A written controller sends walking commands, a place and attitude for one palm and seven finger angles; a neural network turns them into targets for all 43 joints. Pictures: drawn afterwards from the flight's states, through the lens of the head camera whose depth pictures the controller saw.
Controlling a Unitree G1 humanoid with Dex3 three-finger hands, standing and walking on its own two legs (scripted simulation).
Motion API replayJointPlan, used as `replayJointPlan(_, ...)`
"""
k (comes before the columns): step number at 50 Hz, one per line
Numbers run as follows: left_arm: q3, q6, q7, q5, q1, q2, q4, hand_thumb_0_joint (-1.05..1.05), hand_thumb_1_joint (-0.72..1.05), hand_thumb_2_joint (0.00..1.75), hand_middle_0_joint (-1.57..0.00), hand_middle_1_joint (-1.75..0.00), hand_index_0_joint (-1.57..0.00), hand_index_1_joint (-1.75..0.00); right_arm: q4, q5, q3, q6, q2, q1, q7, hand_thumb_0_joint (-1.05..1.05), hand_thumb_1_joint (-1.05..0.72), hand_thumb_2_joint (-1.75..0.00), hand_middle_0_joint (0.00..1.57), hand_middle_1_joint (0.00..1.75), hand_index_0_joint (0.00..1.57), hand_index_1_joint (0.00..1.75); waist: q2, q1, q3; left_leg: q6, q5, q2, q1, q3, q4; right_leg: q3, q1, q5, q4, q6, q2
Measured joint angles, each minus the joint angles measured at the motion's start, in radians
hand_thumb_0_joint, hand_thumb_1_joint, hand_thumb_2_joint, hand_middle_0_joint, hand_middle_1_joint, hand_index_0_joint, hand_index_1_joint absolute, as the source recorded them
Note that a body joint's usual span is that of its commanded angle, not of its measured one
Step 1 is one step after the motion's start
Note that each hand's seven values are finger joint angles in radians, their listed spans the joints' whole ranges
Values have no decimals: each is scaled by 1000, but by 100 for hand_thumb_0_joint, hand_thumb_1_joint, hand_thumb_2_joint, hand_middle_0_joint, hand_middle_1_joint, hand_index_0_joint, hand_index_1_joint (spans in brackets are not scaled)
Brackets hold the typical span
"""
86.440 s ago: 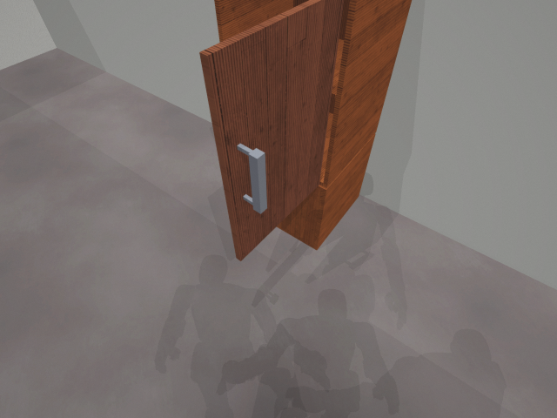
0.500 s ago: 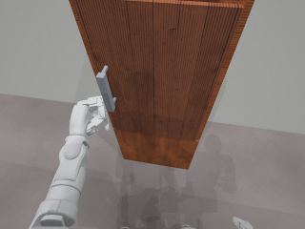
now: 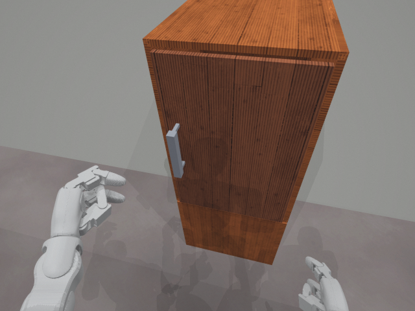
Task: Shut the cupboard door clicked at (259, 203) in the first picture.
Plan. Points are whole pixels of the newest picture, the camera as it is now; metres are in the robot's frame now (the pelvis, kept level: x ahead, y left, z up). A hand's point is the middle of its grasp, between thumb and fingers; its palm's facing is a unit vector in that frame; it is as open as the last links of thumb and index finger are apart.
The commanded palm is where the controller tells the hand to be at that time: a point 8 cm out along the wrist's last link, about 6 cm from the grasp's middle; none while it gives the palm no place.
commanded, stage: draw the hand back to the body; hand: left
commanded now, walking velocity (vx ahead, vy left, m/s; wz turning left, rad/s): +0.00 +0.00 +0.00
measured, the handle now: (177, 151) +0.55 +0.15 -0.03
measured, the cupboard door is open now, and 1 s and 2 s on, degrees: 0 0 0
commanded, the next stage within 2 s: step back with the hand held close in 0.68 s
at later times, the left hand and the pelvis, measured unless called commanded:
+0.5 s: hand (38, 226) +0.19 +0.27 +0.16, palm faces +0.50 -0.77 -0.40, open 7.2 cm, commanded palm +0.14 +0.30 +0.18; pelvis +0.01 +0.00 +0.00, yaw +0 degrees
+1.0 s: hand (45, 224) +0.20 +0.26 +0.15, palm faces +0.41 -0.78 -0.46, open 7.4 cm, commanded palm +0.14 +0.30 +0.18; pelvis -0.01 +0.00 +0.00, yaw +0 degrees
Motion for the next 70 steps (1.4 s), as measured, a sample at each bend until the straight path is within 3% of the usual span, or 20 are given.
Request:
replayJointPlan(18,253,-14,22,-4,282,79,-295,2,89,90,-36,-47,-36,-47,59,-21,-28,-68,-9,17,18,2,-90,-90,20,30,20,30,21,36,-3,-2,16,4,83,-2,-69,-5,86,17,-74,1,4)
replayJointPlan(27,213,-1,28,4,248,32,-258,2,89,90,-23,-33,-23,-34,75,-23,-36,-82,-19,10,8,2,-90,-90,20,30,20,30,15,38,17,-4,31,1,82,-7,-79,-10,79,21,-66,-3,1)
replayJointPlan(41,237,-29,22,-2,253,61,-266,2,89,90,-21,-30,-21,-31,79,-20,-37,-95,-7,15,6,2,-90,-90,20,30,20,30,18,19,22,-15,33,19,97,3,-84,0,91,31,-76,-13,20)
replayJointPlan(47,255,-80,29,8,286,58,-256,2,89,90,-21,-30,-21,-31,57,-19,-52,-50,-32,1,21,2,-90,-90,20,30,20,30,34,-15,1,-7,20,28,-13,-8,-21,-11,16,51,-82,-9,28)
replayJointPlan(52,255,-93,38,8,337,83,-300,2,89,90,-21,-30,-21,-31,42,-17,-74,-7,-41,-4,14,2,-90,-90,20,30,20,30,7,-33,9,7,30,4,-50,7,-19,5,-34,55,-59,8,5)
replayJointPlan(61,308,-100,56,2,356,155,-366,2,89,90,-21,-30,-21,-31,-10,-13,-68,34,-14,-8,2,2,-90,-90,20,30,20,30,-41,-41,10,26,53,-17,-87,33,-1,33,-87,76,-23,27,-16)
replayJointPlan(70,301,-123,66,34,337,117,-337,2,89,90,-21,-30,-21,-31,-26,-11,-47,8,1,19,7,2,-90,-90,20,30,20,30,-53,-43,4,34,62,-11,-173,16,82,31,-149,97,32,27,-3)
